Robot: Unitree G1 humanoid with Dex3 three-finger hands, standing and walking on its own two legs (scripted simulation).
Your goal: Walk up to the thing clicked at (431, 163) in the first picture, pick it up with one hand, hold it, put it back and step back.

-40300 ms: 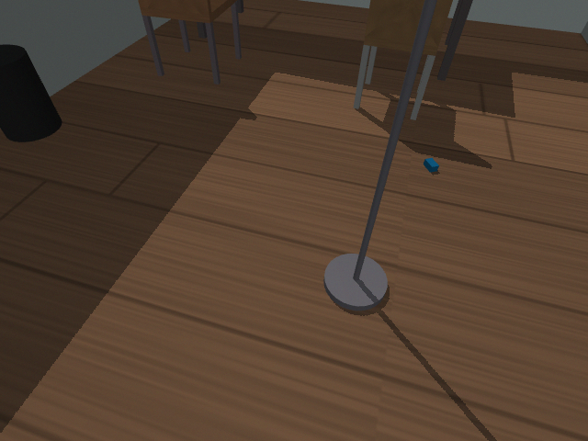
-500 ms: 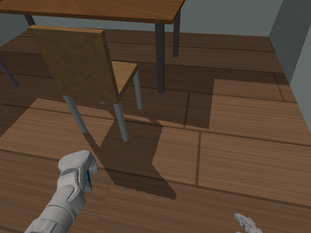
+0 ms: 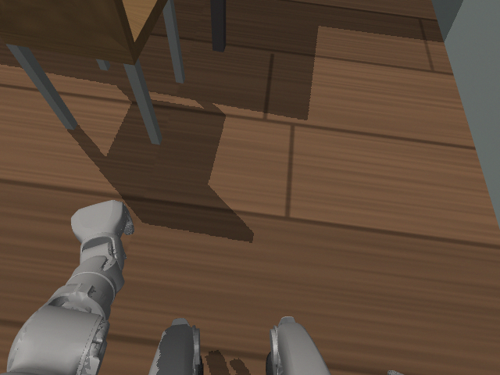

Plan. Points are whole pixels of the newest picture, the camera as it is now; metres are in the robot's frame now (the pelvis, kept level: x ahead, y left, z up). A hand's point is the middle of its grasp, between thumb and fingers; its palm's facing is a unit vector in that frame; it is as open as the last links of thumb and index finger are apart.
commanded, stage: crouch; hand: left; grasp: from above
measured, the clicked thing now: (106, 239) +0.40 +0.26 -0.16
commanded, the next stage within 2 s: lower in 1.38 s
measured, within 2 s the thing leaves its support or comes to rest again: neither
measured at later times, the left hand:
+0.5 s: hand (137, 249) +0.43 +0.25 -0.34, palm faces -0.38 -0.16 -0.91, open 6.6 cm
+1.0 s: hand (145, 251) +0.45 +0.25 -0.44, palm faces -0.39 -0.17 -0.90, open 7.1 cm
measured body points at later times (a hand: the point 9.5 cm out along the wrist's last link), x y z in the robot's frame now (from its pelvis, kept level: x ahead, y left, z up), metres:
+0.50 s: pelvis -0.03 +0.00 -0.19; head +0.19 +0.03 +0.20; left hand +0.45 +0.25 -0.29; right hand +0.00 -0.26 -0.32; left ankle +0.05 +0.13 -0.61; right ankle +0.04 -0.14 -0.61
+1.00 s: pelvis -0.04 +0.00 -0.29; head +0.20 +0.02 +0.09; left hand +0.47 +0.26 -0.39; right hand -0.03 -0.27 -0.40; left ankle +0.05 +0.13 -0.61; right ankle +0.04 -0.14 -0.61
